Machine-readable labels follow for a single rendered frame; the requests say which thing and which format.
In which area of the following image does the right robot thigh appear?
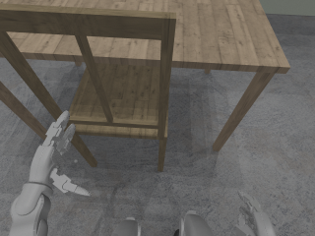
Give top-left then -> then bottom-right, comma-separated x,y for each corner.
179,213 -> 215,236

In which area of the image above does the table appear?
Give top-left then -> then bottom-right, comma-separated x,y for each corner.
0,0 -> 290,151

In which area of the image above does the right robot hand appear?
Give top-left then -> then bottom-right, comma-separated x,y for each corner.
235,190 -> 277,236

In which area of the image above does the robot thigh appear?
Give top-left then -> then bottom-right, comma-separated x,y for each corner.
179,213 -> 215,236
111,219 -> 142,236

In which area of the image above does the left robot thigh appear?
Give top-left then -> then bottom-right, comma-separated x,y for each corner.
111,219 -> 142,236

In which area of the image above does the chair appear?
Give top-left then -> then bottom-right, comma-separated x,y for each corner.
0,3 -> 177,172

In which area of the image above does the left robot hand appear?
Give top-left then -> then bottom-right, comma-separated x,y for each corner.
29,110 -> 92,198

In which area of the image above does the robot left forearm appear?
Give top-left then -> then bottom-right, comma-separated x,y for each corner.
8,182 -> 54,236

